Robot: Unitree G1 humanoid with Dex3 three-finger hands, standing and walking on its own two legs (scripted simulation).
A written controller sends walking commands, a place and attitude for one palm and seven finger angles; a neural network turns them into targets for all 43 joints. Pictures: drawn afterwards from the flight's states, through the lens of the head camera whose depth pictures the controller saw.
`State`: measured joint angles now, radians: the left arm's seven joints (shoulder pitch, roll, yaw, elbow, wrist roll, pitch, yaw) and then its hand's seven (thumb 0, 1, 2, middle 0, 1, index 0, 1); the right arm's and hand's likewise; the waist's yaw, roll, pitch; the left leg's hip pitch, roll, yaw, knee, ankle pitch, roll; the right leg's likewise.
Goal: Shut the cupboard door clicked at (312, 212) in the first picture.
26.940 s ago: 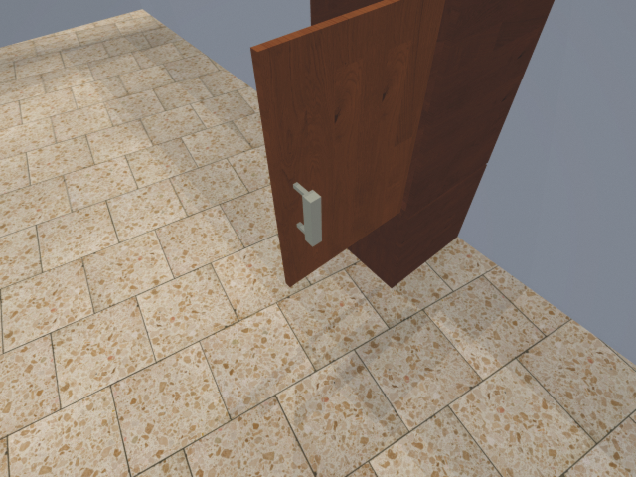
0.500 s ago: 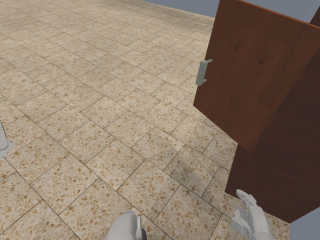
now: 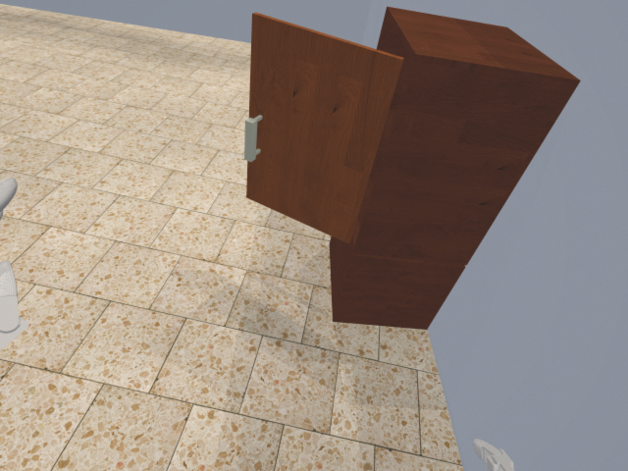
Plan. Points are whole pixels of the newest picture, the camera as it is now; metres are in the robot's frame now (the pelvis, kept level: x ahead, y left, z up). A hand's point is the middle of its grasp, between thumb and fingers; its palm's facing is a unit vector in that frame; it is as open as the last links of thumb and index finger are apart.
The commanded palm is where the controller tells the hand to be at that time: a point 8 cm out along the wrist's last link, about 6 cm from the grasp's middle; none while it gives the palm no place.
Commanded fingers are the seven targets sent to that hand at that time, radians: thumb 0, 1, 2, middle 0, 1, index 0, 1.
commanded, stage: stop stepping back and stand still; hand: left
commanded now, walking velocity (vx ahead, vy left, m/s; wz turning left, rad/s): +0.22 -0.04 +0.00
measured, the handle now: (254, 137) +1.06 +0.18 -0.11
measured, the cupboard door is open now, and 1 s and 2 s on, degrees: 63 63 63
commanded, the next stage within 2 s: let the arm hang, fingers relaxed in 1.66 s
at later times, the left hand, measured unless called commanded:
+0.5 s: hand (14, 324) +0.20 +0.29 +0.16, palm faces +0.41 -0.78 -0.47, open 7.5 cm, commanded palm +0.12 +0.33 +0.15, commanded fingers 0.00 0.90 0.90 -0.20 -0.30 -0.20 -0.30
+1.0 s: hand (59, 294) +0.25 +0.28 +0.14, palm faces +0.39 -0.81 -0.44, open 7.4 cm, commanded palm +0.18 +0.33 +0.15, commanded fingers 0.00 0.90 0.90 -0.20 -0.30 -0.20 -0.30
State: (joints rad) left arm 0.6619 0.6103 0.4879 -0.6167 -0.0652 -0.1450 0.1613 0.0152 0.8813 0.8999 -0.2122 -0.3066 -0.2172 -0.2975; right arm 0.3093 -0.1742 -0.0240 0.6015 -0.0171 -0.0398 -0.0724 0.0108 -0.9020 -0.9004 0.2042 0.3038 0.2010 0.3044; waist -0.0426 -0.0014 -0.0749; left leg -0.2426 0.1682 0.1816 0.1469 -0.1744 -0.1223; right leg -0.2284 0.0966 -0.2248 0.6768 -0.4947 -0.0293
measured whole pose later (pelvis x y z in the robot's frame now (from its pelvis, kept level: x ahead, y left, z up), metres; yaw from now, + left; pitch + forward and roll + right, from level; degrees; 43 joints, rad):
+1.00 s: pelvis +0.02 +0.03 -0.03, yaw -3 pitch +2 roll -1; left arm 0.51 0.43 0.42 -0.50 -0.03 -0.18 0.18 0.02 0.88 0.90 -0.21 -0.31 -0.21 -0.30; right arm 0.17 -0.21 0.01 0.59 0.01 -0.06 -0.08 0.01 -0.91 -0.90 0.20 0.30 0.20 0.30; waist -0.03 -0.02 -0.03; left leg -0.27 0.05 0.06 0.54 -0.30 0.00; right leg -0.21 0.02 -0.11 0.49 -0.31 -0.04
